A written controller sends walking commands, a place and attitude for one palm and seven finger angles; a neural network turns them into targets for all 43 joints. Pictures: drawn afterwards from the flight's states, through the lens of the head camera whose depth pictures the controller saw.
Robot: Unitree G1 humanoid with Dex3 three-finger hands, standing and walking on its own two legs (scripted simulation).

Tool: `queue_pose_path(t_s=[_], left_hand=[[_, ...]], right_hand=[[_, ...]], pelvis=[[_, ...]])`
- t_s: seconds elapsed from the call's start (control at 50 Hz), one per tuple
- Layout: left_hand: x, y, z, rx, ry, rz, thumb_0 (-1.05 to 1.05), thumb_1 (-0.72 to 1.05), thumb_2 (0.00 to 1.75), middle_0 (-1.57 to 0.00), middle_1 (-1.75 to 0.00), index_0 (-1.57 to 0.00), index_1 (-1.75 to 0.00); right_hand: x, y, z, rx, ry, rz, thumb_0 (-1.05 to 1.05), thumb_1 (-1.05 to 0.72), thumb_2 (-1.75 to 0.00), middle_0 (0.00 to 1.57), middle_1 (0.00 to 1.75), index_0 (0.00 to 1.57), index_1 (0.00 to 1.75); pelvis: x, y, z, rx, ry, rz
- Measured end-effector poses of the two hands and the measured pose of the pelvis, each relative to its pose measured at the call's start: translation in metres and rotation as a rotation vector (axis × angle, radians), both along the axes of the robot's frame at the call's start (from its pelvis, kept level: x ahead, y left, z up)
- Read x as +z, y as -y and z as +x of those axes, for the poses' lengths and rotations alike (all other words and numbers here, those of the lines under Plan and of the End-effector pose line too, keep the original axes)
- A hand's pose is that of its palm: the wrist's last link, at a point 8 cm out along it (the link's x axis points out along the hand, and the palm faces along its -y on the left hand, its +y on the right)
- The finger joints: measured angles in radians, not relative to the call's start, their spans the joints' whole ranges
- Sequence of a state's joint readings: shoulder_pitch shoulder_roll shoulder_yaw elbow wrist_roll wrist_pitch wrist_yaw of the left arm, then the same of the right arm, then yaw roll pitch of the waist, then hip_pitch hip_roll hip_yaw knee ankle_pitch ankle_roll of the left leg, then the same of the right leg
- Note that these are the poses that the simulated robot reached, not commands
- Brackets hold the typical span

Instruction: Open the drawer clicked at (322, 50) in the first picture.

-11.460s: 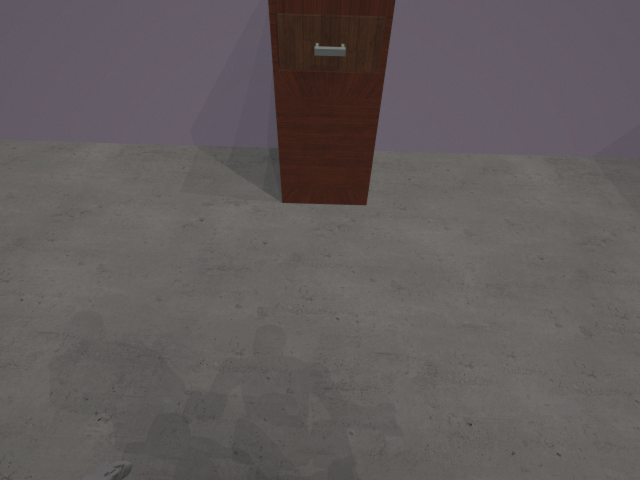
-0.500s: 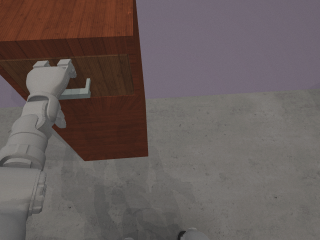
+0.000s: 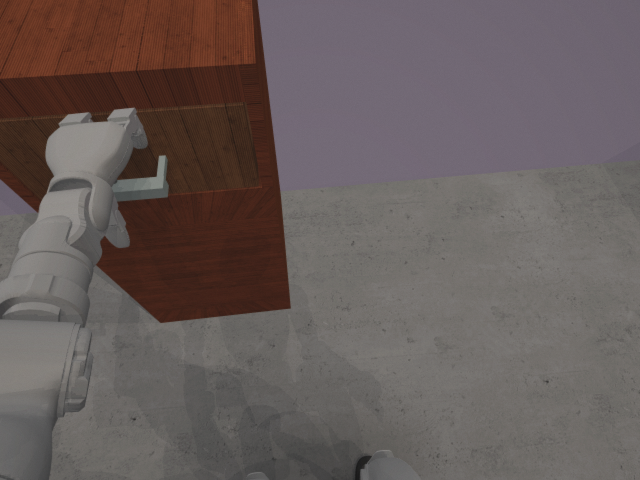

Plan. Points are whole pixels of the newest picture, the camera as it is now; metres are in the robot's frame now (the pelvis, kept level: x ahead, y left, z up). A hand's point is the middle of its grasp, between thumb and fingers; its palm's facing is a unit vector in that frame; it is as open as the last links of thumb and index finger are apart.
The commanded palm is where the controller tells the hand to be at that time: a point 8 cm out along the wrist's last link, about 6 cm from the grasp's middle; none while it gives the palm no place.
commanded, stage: move the hooked fingers above the handle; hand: left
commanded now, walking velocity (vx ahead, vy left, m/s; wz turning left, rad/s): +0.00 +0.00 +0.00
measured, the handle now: (130, 177) +0.54 +0.25 -0.01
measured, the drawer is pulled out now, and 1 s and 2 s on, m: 0.00 0.00 0.00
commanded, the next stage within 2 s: none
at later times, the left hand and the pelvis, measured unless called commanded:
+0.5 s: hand (130, 181) +0.49 +0.22 +0.05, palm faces -0.07 -0.02 -1.00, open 13.9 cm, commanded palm +0.48 +0.24 +0.11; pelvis +0.00 -0.01 +0.00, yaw +1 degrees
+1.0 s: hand (110, 191) +0.47 +0.24 +0.06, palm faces -0.08 +0.00 -1.00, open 13.8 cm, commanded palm +0.47 +0.24 +0.11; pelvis -0.01 -0.02 +0.00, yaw +2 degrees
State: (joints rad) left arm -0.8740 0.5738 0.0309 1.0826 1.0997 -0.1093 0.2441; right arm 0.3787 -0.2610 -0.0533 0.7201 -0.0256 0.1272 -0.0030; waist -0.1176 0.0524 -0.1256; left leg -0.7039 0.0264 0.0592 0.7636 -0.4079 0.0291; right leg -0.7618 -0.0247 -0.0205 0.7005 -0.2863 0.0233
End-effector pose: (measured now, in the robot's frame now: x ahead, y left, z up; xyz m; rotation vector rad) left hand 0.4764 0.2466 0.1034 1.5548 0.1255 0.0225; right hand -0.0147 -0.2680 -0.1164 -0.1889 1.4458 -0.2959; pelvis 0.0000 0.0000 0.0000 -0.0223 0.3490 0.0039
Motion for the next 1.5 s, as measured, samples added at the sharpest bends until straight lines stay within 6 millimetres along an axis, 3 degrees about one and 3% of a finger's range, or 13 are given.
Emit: queue_pose_path(t_s=[0.16,0.34,0.56,0.68,0.86,0.96,1.06,1.22,1.36,1.5], left_hand=[[0.004,0.005,-0.009,-0.035,0.004,-0.012,0.00,-0.49,0.30,-0.32,-1.20,-0.32,-1.20],[0.005,-0.004,-0.011,0.011,-0.004,0.032,0.00,-0.49,0.30,-0.32,-1.20,-0.32,-1.20],[0.006,0.027,0.003,-0.073,0.035,-0.018,0.00,-0.49,0.30,-0.32,-1.20,-0.32,-1.20],[0.009,0.024,0.002,-0.015,0.044,0.003,0.00,-0.49,0.30,-0.35,-1.22,-0.34,-1.22],[0.010,-0.005,-0.022,0.043,-0.035,0.033,0.00,-0.49,0.30,-0.33,-1.21,-0.32,-1.20],[0.011,0.001,-0.028,-0.034,-0.030,0.023,0.00,-0.49,0.30,-0.32,-1.20,-0.32,-1.20],[0.008,0.014,-0.018,-0.080,0.013,0.007,0.00,-0.49,0.30,-0.32,-1.20,-0.32,-1.20],[0.006,0.015,0.005,-0.018,0.051,0.002,0.00,-0.49,0.30,-0.33,-1.21,-0.34,-1.22],[0.007,0.002,0.003,0.041,-0.018,0.009,0.00,-0.49,0.30,-0.34,-1.21,-0.34,-1.23],[0.000,-0.010,-0.006,-0.009,-0.066,0.019,0.00,-0.49,0.30,-0.33,-1.20,-0.32,-1.21]], right_hand=[[0.002,0.000,0.015,0.015,0.048,0.000,0.00,-0.90,-0.90,0.21,0.30,0.21,0.30],[0.003,0.013,0.025,0.045,0.073,-0.022,0.00,-0.90,-0.90,0.21,0.30,0.21,0.30],[0.006,0.022,0.018,0.033,0.055,-0.048,0.00,-0.90,-0.90,0.20,0.30,0.21,0.30],[-0.001,0.020,0.010,0.012,0.037,-0.014,0.00,-0.90,-0.90,0.20,0.30,0.21,0.30],[0.000,0.017,0.016,0.013,0.055,-0.003,0.00,-0.90,-0.90,0.21,0.30,0.21,0.30],[0.006,0.023,0.025,0.045,0.076,-0.038,0.00,-0.90,-0.90,0.21,0.30,0.21,0.30],[0.009,0.028,0.031,0.066,0.099,-0.069,0.00,-0.90,-0.90,0.21,0.30,0.21,0.30],[0.004,0.022,0.016,0.044,0.069,-0.058,0.00,-0.90,-0.90,0.20,0.30,0.21,0.30],[-0.001,0.007,-0.004,-0.005,0.018,-0.014,0.00,-0.90,-0.90,0.20,0.30,0.21,0.30],[0.004,0.003,-0.009,-0.006,-0.008,-0.022,0.00,-0.90,-0.90,0.21,0.30,0.21,0.30]], pelvis=[[0.003,0.003,0.000,0.006,0.024,0.002],[0.002,0.007,-0.004,0.018,0.023,0.004],[0.001,0.013,-0.002,0.017,0.012,0.007],[0.001,0.014,-0.001,-0.004,0.008,0.012],[0.007,0.017,-0.002,0.001,0.040,0.015],[0.006,0.017,-0.005,0.026,0.049,0.011],[0.002,0.015,-0.009,0.035,0.034,0.008],[-0.002,0.009,-0.009,0.013,-0.002,0.008],[0.001,0.006,-0.005,-0.008,0.009,0.009],[0.002,0.005,-0.003,0.004,0.015,0.004]])
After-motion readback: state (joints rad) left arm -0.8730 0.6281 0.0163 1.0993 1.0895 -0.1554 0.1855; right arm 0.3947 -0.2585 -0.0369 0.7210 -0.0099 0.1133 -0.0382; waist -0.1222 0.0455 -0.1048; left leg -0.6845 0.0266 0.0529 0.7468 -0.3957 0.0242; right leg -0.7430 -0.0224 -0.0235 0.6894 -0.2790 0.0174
